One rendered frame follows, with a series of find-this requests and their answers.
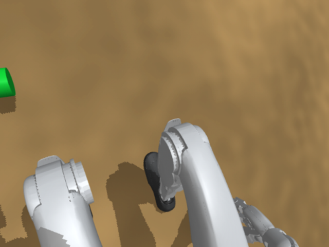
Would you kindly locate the bottle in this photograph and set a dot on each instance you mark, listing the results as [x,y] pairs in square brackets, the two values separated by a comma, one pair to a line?
[6,84]

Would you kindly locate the right robot foot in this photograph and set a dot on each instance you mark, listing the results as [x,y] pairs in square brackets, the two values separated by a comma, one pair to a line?
[153,178]

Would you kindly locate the right robot arm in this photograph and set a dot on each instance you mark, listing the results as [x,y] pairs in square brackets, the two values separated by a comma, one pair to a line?
[275,237]

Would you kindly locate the right robot hand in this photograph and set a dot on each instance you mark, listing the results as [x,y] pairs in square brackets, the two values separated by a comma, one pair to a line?
[256,222]

